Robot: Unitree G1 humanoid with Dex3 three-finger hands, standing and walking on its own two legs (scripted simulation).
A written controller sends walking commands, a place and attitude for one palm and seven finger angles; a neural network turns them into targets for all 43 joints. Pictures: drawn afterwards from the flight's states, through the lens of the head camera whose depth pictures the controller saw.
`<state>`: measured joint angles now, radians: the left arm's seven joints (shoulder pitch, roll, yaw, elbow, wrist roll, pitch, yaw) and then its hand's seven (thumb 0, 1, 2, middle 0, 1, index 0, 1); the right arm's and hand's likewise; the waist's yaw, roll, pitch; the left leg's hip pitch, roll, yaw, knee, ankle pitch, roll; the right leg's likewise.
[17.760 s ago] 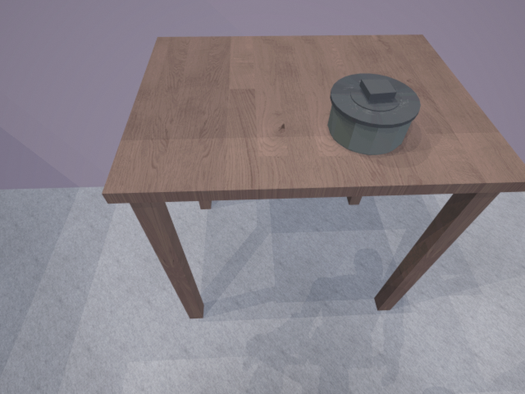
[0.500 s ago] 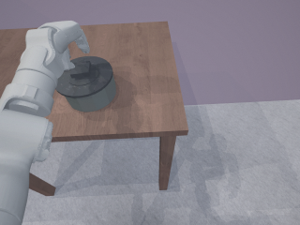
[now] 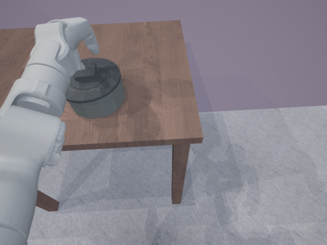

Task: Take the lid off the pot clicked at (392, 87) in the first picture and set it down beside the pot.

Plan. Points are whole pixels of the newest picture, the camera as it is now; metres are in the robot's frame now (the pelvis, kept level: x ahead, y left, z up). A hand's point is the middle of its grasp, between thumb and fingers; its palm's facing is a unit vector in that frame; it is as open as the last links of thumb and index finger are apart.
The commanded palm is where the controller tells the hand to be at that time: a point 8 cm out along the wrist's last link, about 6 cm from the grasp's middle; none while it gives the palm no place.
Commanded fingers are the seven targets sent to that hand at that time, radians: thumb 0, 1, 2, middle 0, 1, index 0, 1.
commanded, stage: lower the open fingers around the knob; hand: left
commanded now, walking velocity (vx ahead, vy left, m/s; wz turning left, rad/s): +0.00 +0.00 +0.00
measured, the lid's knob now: (85, 72) +0.54 +0.17 +0.13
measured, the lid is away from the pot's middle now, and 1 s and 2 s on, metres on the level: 0.00 0.00 0.00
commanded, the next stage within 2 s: raise the hand to come down again in 0.78 s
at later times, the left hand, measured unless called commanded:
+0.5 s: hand (81, 62) +0.51 +0.16 +0.18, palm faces -0.38 -0.08 -0.92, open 10.0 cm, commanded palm +0.51 +0.18 +0.22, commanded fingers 0.00 -0.35 1.59 -0.86 -0.08 -0.86 -0.08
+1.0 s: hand (78, 69) +0.51 +0.18 +0.16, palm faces -0.37 -0.05 -0.93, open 10.0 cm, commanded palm +0.51 +0.19 +0.21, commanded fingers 0.00 -0.28 1.43 -0.77 -0.25 -0.77 -0.25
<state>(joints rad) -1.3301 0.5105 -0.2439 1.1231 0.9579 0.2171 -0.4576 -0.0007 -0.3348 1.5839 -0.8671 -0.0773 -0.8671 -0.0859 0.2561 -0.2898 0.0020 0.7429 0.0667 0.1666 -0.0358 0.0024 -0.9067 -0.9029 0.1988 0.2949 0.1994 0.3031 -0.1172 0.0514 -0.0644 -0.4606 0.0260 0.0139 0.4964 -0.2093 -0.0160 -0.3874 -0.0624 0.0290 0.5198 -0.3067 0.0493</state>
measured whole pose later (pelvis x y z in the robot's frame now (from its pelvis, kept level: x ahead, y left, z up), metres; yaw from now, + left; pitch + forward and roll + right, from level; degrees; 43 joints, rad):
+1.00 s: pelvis +0.00 +0.00 -0.01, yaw -2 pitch +12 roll +0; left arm -1.27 0.60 -0.19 1.15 0.98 0.13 -0.42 0.00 -0.33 1.56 -0.86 -0.12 -0.85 -0.11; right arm 0.29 -0.30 0.01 0.70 0.09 0.21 -0.06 0.00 -0.91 -0.90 0.20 0.29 0.20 0.30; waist -0.16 0.04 -0.08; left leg -0.56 0.05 0.03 0.61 -0.27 -0.02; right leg -0.49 -0.04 0.05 0.63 -0.35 0.05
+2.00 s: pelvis +0.00 +0.00 +0.00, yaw +0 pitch +11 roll +0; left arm -1.29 0.57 -0.22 1.09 0.96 0.16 -0.44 0.00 -0.15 1.09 -0.60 -0.52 -0.60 -0.53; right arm 0.26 -0.29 0.00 0.73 0.08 0.19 -0.05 0.00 -0.91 -0.90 0.20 0.29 0.20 0.30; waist -0.13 0.05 -0.07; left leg -0.49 0.04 0.01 0.54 -0.24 -0.02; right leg -0.41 -0.05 0.03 0.54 -0.32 0.05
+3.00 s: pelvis +0.00 +0.00 +0.00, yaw +0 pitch +11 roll +0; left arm -1.27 0.55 -0.21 1.05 0.97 0.16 -0.44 0.00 -0.16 1.11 -0.62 -0.48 -0.62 -0.49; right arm 0.25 -0.28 0.00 0.72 0.07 0.19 -0.04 0.00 -0.91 -0.90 0.20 0.29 0.20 0.30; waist -0.12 0.05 -0.08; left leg -0.49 0.03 0.01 0.54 -0.24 -0.02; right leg -0.40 -0.05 0.03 0.54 -0.32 0.05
